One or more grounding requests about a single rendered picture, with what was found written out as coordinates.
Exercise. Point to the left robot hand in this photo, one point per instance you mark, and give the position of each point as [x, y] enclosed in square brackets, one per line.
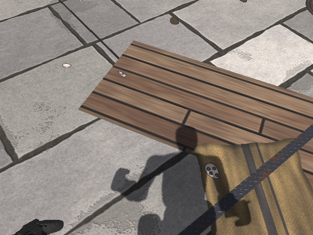
[41, 227]

